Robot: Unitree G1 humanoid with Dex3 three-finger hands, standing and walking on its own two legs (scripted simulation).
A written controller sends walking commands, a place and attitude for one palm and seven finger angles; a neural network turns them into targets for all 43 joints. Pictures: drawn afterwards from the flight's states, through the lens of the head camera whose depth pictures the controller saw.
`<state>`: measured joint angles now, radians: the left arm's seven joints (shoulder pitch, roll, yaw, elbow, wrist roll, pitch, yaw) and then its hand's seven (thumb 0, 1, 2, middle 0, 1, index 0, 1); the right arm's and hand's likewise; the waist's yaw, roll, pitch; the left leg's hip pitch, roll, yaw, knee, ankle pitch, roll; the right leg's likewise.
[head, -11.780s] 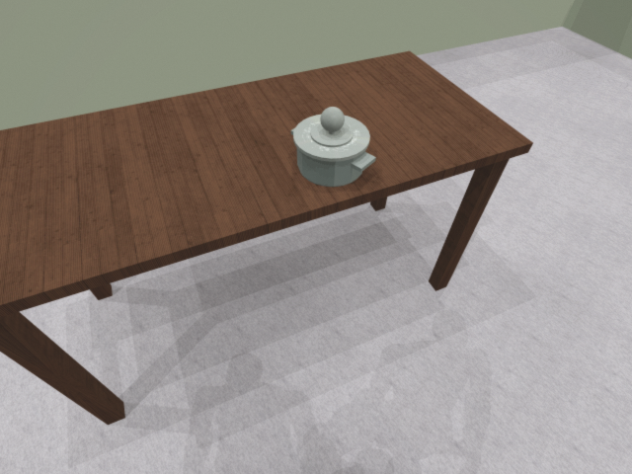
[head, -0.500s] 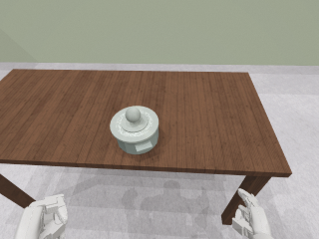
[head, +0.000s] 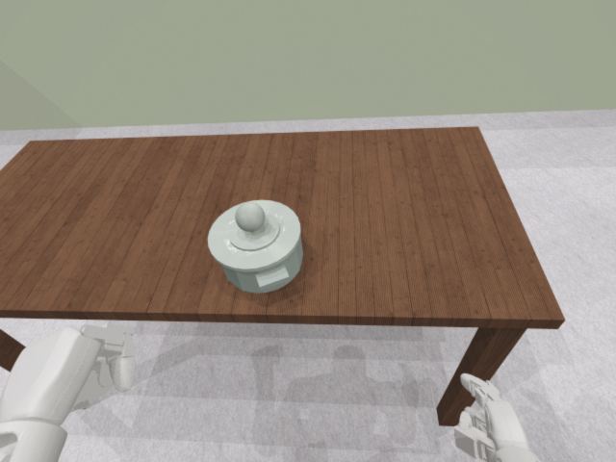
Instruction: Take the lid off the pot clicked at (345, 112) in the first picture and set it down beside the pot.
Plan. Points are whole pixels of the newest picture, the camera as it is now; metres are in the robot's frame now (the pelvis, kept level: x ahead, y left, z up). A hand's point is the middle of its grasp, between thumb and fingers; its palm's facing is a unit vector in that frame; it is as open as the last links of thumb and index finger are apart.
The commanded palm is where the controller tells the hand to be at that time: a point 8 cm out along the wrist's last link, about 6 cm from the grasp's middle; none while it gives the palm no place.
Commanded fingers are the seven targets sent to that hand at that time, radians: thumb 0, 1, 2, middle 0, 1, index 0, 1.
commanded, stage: reach forward and open the fingers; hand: left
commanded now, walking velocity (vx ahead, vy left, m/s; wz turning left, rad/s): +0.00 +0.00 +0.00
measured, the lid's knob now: (250, 216) +0.48 +0.17 +0.04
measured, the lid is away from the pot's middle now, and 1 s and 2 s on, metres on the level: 0.00 0.00 0.00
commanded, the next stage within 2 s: move the open hand above the knob in 0.94 s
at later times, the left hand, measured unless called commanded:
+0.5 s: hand (82, 355) +0.20 +0.28 +0.09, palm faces -0.19 -0.10 -0.98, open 6.2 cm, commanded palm +0.19 +0.28 +0.16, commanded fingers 0.00 -0.12 1.27 -0.87 -0.29 -0.87 -0.29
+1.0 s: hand (83, 317) +0.24 +0.29 +0.11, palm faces -0.16 -0.08 -0.98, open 10.4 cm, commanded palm +0.22 +0.29 +0.18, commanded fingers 0.00 -0.33 1.43 -0.81 -0.08 -0.81 -0.08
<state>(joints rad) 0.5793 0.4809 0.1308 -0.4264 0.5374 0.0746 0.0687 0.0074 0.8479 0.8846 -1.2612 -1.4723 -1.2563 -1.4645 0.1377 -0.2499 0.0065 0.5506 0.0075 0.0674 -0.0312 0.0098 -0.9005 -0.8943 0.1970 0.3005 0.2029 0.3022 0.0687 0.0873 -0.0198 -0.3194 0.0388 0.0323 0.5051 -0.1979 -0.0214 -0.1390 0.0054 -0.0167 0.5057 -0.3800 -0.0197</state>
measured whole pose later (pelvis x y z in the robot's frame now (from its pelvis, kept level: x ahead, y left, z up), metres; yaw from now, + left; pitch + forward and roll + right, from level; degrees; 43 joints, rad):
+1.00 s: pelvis -0.05 +0.04 +0.00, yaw +2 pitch -2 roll -1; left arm -0.09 0.61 -0.05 -0.06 0.80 0.10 -0.24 0.00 -0.31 1.39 -0.82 -0.10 -0.82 -0.09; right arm 0.08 -0.26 0.03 0.59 0.05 0.09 0.01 0.01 -0.90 -0.89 0.20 0.30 0.20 0.30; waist 0.05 0.12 0.04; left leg -0.31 -0.01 0.01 0.42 -0.08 0.04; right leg -0.13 -0.04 -0.04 0.44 -0.28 0.03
